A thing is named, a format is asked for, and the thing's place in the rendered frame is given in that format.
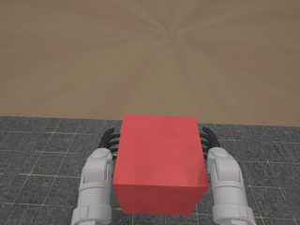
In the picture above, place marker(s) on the left robot hand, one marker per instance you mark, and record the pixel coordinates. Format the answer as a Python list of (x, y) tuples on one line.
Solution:
[(105, 141)]

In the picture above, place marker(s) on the robot left forearm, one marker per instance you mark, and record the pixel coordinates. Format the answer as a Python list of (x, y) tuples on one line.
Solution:
[(93, 206)]

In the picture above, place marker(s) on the right robot hand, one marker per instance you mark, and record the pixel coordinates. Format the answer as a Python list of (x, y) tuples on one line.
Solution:
[(211, 138)]

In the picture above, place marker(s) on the carton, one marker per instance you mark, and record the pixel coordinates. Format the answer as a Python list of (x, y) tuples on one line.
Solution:
[(159, 168)]

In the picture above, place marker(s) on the robot right forearm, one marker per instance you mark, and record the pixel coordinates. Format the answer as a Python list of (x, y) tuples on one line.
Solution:
[(229, 193)]

